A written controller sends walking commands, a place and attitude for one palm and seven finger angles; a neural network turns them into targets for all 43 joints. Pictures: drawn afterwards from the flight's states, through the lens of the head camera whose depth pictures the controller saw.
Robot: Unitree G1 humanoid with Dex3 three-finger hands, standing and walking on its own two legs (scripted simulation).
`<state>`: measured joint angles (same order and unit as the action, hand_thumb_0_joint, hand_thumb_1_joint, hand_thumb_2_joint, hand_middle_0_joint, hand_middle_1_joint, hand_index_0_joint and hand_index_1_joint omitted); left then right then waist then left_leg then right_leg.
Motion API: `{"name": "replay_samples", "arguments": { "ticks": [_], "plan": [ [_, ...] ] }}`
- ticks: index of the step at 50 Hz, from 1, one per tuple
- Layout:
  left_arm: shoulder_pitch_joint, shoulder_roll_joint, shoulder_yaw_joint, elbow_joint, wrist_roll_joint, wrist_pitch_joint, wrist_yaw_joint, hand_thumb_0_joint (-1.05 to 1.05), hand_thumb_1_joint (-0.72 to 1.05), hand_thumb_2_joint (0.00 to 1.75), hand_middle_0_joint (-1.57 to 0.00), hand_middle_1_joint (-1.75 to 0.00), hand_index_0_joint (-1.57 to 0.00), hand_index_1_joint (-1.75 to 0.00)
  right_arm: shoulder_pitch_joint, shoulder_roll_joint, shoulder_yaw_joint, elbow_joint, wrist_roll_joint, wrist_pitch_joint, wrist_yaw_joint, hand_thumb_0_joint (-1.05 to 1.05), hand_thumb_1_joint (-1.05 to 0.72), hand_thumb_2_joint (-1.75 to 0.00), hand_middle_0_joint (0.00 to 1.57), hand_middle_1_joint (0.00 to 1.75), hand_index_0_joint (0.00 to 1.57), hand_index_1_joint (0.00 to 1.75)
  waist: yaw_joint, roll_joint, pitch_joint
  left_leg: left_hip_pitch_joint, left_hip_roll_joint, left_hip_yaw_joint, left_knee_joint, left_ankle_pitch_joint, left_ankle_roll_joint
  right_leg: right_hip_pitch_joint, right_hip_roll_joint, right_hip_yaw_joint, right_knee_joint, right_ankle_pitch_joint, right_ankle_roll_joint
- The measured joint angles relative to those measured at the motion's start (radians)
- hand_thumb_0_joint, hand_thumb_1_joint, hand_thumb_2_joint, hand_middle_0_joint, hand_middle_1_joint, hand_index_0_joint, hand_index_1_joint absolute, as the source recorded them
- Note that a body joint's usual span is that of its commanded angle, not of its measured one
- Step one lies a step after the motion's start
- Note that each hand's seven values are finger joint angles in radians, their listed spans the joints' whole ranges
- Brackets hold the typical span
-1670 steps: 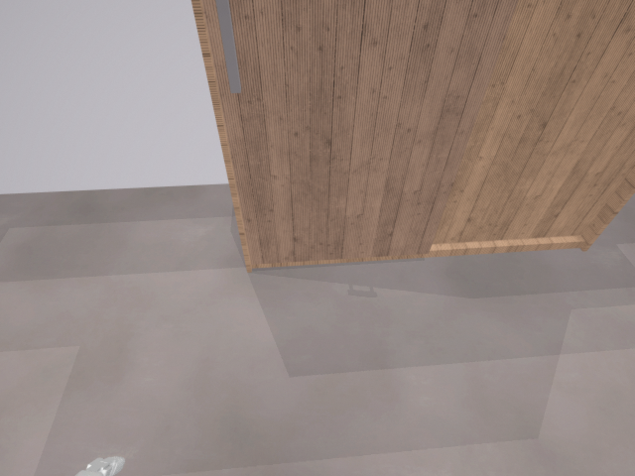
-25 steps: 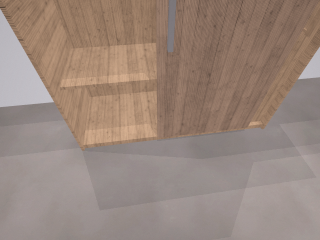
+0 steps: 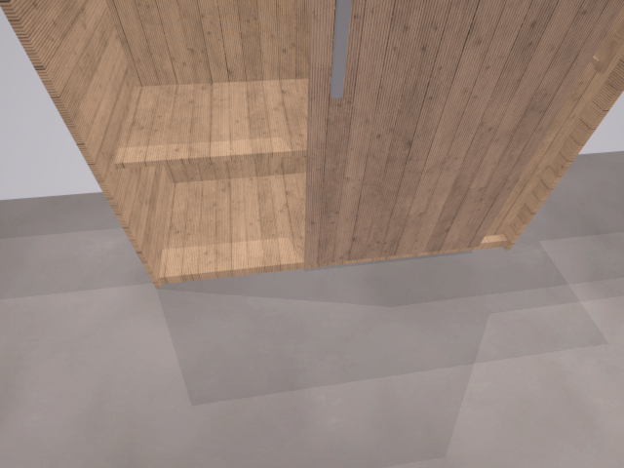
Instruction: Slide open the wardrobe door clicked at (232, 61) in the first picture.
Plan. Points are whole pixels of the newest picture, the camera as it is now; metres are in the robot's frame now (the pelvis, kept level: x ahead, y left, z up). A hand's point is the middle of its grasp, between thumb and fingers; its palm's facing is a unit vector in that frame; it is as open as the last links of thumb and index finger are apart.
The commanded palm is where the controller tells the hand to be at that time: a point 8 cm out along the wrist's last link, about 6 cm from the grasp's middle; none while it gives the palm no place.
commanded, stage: look to check the result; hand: left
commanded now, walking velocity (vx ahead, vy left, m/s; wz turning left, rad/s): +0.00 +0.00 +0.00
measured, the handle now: (337, 43) +0.88 +0.00 +0.12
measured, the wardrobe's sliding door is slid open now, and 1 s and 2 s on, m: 0.55 0.55 0.55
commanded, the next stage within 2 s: stand and wait in 0.42 s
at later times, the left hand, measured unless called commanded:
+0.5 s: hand out of the picture +0.00 +0.18 -0.18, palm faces +0.00 -0.98 -0.18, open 7.4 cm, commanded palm none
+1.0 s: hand out of the picture +0.00 +0.19 -0.18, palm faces +0.00 -0.98 -0.19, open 7.4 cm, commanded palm none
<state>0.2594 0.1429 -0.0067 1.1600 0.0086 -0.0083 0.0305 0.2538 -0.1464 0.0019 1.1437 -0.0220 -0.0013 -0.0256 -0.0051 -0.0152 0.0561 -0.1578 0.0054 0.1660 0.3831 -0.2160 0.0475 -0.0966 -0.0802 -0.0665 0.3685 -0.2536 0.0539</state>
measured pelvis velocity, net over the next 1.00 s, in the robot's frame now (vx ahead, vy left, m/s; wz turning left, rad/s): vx -0.01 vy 0.01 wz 0.00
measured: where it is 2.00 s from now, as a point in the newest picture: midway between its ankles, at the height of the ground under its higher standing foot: outside the picture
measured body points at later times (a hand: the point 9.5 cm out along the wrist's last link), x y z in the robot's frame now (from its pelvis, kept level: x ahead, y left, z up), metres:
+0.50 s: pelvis -0.01 +0.01 +0.00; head +0.02 +0.01 +0.45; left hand +0.00 +0.23 -0.16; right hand -0.01 -0.22 -0.16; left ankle +0.00 +0.08 -0.74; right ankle -0.04 -0.15 -0.74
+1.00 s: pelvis -0.01 +0.01 +0.00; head +0.01 +0.02 +0.45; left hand +0.01 +0.24 -0.16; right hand +0.00 -0.23 -0.15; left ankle +0.00 +0.08 -0.74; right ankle -0.04 -0.15 -0.74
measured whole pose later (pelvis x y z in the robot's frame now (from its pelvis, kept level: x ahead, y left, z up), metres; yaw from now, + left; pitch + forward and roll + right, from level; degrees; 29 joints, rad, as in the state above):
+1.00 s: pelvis -0.01 +0.01 +0.00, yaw +0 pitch -1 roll +0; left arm 0.22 0.18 0.00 1.15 0.01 -0.01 0.02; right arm 0.22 -0.18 0.00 1.14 -0.02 -0.01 -0.02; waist -0.01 -0.02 0.06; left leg -0.16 -0.01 0.17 0.37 -0.19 0.06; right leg -0.11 -0.09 -0.06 0.36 -0.23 0.06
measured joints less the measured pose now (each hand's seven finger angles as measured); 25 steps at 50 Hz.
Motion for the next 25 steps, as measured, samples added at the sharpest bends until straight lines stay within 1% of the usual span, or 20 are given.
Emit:
{"name": "replay_samples", "arguments": {
  "ticks": [7, 25],
  "plan": [
    [-0.003, -0.001, 0.001, -0.001, 0.001, 0.000, 0.000, 0.00, 0.91, 0.90, -0.20, -0.30, -0.20, -0.30, 0.000, 0.000, -0.001, -0.002, 0.001, -0.003, -0.001, 0.01, -0.91, -0.89, 0.20, 0.30, 0.20, 0.30, 0.000, -0.001, 0.001, -0.004, -0.005, 0.002, 0.001, 0.002, 0.006, -0.004, -0.005, 0.002, 0.001, 0.003, 0.005],
    [-0.027, 0.019, 0.005, -0.012, 0.003, 0.002, -0.002, 0.00, 0.91, 0.90, -0.19, -0.30, -0.20, -0.30, -0.005, -0.005, -0.003, -0.006, 0.001, -0.002, 0.004, 0.01, -0.91, -0.89, 0.20, 0.30, 0.20, 0.30, -0.005, 0.000, 0.003, -0.009, -0.012, 0.008, -0.005, 0.012, 0.014, -0.017, -0.013, 0.009, 0.006, 0.011, 0.011]
  ]
}}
